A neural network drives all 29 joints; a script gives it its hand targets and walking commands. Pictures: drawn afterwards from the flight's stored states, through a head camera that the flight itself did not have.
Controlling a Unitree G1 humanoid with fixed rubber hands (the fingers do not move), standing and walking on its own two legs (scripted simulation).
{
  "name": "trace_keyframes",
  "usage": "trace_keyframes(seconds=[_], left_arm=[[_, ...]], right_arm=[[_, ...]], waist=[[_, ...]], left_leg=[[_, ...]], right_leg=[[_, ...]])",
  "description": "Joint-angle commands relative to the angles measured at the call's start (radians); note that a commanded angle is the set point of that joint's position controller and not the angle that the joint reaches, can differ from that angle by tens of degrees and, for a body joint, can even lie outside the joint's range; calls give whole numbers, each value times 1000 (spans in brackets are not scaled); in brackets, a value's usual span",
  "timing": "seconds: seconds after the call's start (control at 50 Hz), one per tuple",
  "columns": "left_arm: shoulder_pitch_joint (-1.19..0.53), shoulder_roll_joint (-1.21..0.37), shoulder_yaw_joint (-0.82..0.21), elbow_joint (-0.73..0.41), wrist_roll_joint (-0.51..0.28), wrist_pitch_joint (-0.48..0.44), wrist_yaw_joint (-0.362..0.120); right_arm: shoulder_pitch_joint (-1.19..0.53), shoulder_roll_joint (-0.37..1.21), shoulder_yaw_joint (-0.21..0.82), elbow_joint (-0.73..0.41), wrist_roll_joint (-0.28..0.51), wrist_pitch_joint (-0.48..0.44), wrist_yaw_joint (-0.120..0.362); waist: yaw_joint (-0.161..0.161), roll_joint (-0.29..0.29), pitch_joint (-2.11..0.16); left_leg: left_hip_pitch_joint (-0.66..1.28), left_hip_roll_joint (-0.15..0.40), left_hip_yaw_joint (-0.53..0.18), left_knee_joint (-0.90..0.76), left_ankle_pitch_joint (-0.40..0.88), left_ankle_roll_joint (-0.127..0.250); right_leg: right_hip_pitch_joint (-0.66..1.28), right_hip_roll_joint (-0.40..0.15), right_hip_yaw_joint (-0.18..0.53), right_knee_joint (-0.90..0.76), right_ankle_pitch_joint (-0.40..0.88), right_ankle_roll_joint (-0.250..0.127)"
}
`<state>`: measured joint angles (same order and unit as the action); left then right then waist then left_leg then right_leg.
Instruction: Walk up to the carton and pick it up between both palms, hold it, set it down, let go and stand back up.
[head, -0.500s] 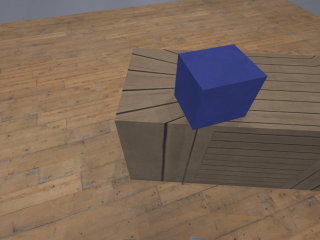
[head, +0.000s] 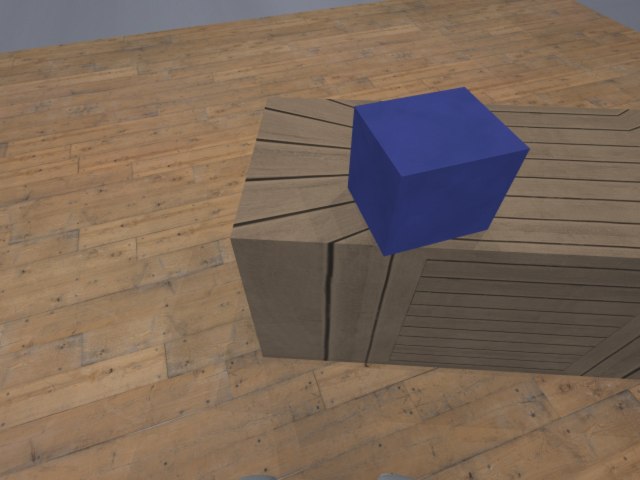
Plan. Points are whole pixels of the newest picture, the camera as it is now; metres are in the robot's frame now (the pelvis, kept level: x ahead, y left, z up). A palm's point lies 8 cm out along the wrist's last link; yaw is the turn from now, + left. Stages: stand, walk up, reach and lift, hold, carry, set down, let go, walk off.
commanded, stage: walk up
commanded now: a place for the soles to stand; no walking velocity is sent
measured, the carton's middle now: (424, 171) +0.66 -0.19 -0.03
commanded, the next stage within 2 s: none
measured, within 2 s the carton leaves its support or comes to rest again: neither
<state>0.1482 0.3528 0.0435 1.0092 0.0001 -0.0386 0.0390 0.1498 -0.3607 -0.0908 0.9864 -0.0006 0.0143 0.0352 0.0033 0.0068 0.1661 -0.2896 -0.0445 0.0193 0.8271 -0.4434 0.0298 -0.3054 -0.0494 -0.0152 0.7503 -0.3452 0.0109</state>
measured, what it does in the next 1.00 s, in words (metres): steps on the spot: right foot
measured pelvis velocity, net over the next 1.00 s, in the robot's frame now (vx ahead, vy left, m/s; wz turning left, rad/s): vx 0.00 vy -0.08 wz -0.04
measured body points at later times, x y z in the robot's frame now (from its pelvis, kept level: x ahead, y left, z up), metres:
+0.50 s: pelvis -0.02 +0.01 +0.00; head +0.01 +0.01 +0.45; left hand +0.06 +0.32 -0.13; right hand +0.07 -0.30 -0.13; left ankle -0.02 +0.11 -0.71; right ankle +0.02 -0.13 -0.71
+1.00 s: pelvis +0.00 -0.08 -0.02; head +0.02 -0.08 +0.43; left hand +0.11 +0.22 -0.14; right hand +0.01 -0.40 -0.14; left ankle -0.01 +0.10 -0.71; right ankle +0.03 -0.16 -0.72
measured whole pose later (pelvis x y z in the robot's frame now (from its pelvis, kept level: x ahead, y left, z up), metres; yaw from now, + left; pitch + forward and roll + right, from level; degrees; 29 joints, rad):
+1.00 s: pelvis +0.00 -0.08 -0.02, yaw -2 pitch -6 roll +4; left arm 0.13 0.36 0.08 0.95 0.00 0.01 -0.06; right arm 0.30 -0.36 -0.09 1.00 0.00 -0.10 -0.01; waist 0.00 -0.07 0.15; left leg -0.26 0.03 0.01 0.84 -0.46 -0.03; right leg -0.38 -0.03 0.02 0.93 -0.44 -0.02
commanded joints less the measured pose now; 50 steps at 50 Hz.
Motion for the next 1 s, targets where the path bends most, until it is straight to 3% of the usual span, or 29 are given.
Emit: trace_keyframes(seconds=[0.0,0.04,0.08,0.1,0.12,0.16,0.24,0.28,0.3,0.32,0.34,0.36,0.38,0.44,0.48,0.5,0.52,0.54,0.6,0.62,0.64,0.7,0.78,0.84,0.88,0.92,0.94,0.96,0.98], left_arm=[[-3,343,74,-75,19,-40,22],[-13,328,72,-75,28,-34,17],[-71,307,57,-89,19,-22,7],[-103,242,38,-103,11,-13,3],[-88,181,25,-100,-3,0,3],[-92,252,47,-84,-1,11,12],[-38,237,51,-68,-6,-5,3],[8,217,48,-49,-4,-15,7],[41,222,47,-39,3,-23,11],[72,283,58,-29,18,-37,17],[93,357,74,-30,27,-49,19],[73,361,74,-34,18,-47,14],[40,369,77,-55,18,-45,12],[-21,331,72,-77,28,-36,15],[-72,309,58,-86,19,-24,7],[-103,248,41,-95,10,-15,3],[-84,183,23,-101,-5,-1,2],[-99,246,42,-90,0,10,14],[-59,244,48,-69,-6,9,7],[-85,273,90,-145,62,32,-52],[-96,296,100,-129,63,44,-65],[-82,293,111,-132,46,52,-80],[-90,283,125,-154,40,49,-88],[-151,280,124,-200,43,42,-95],[-171,285,127,-217,41,33,-106],[-84,274,133,-195,37,25,-114],[40,271,143,-156,37,20,-113],[237,303,165,-93,43,9,-103],[298,422,186,-91,52,-1,-90]], right_arm=[[-37,-220,-33,-96,-14,-1,-26],[6,-213,-35,-81,-15,-13,-18],[103,-204,-39,-38,-20,-27,-18],[136,-249,-50,-29,-39,-39,-26],[50,-311,-53,-65,-41,-47,-30],[8,-315,-51,-75,-29,-53,-31],[0,-267,-37,-70,-28,-53,-41],[-25,-265,-34,-77,-19,-46,-40],[-55,-256,-31,-87,-14,-39,-36],[-82,-221,-20,-107,-5,-34,-29],[-74,-200,-19,-114,-2,-27,-26],[-60,-212,-26,-102,-9,-11,-32],[-46,-221,-31,-98,-10,-4,-30],[3,-215,-34,-72,-17,-14,-19],[104,-209,-40,-33,-19,-29,-18],[134,-248,-49,-22,-38,-40,-24],[55,-309,-53,-60,-43,-48,-28],[32,-341,-58,-73,-32,-48,-28],[-8,-272,-41,-71,-26,-54,-38],[192,-367,-88,-32,-10,-104,-57],[241,-420,-99,-21,3,-125,-71],[202,-382,-92,-39,5,-146,-90],[225,-359,-82,-58,-3,-164,-91],[231,-379,-90,-76,-10,-169,-96],[201,-401,-97,-88,-17,-168,-96],[123,-410,-95,-100,-22,-164,-92],[45,-391,-87,-117,-20,-158,-87],[0,-317,-61,-133,-25,-150,-84],[11,-176,-12,-154,-17,-141,-79]], waist=[[9,-124,-122],[-4,-144,-129],[-67,-124,-188],[-86,17,-177],[-43,181,-119],[-41,75,-77],[-23,116,-142],[9,96,-184],[35,85,-186],[54,-14,-218],[57,-133,-208],[40,-177,-186],[25,-142,-167],[-7,-139,-124],[-69,-123,-163],[-84,13,-164],[-44,180,-120],[-58,121,-89],[-23,79,-100],[-77,-61,-144],[-97,-102,-169],[-65,-77,-87],[-66,-14,-103],[-74,36,-90],[-69,74,-81],[-3,95,-116],[79,84,-157],[179,-33,-225],[210,-532,-153]], left_leg=[[-132,73,-120,176,-149,-13],[-94,89,-101,-15,-145,2],[100,76,-74,-309,53,21],[179,166,-270,-477,101,39],[154,307,-503,-565,89,80],[54,340,-490,-513,237,150],[156,281,-357,-375,626,155],[107,264,-297,-305,670,151],[25,239,-246,-270,612,114],[-99,170,-185,-167,513,50],[-154,46,-79,24,281,-2],[-145,28,-79,122,-167,-4],[-138,46,-106,181,-198,-10],[-101,90,-97,13,-127,-2],[90,82,-82,-291,57,18],[167,158,-259,-459,117,38],[157,294,-488,-555,105,71],[59,346,-515,-549,192,113],[101,288,-410,-453,428,130],[310,392,-587,-498,184,124],[370,404,-631,-508,59,94],[322,384,-557,-492,111,65],[325,399,-495,-393,372,173],[325,455,-520,-350,359,260],[236,481,-507,-351,324,266],[96,451,-454,-311,267,241],[-40,390,-354,-219,230,191],[-270,272,-182,58,242,104],[-569,2,25,457,-151,18]], right_leg=[[52,-331,423,-346,259,-312],[51,-286,348,-291,274,-258],[-12,-218,237,-183,275,-185],[-125,-123,135,-12,245,-102],[-249,37,25,73,-99,-34],[-181,39,94,190,-271,-46],[-113,6,22,57,-213,-39],[24,16,-24,-107,-70,-47],[139,6,-11,-237,100,-59],[238,-94,166,-276,168,-98],[212,-269,410,-353,185,-211],[142,-372,475,-379,233,-304],[98,-374,494,-385,180,-328],[32,-295,368,-314,203,-266],[-35,-225,249,-193,259,-185],[-122,-130,138,-27,261,-107],[-244,28,22,74,-54,-38],[-207,48,75,161,-273,-38],[-152,14,68,176,-221,-46],[-350,11,122,320,-164,-54],[-393,19,199,412,-152,-51],[-436,-4,241,456,-65,-42],[-420,-23,221,434,-106,-25],[-454,-70,212,330,-202,-29],[-394,-92,176,240,-236,-43],[-210,-72,142,113,-185,-64],[6,-48,117,-23,-85,-86],[343,10,135,-160,-140,-100],[372,-179,610,-517,-397,-110]])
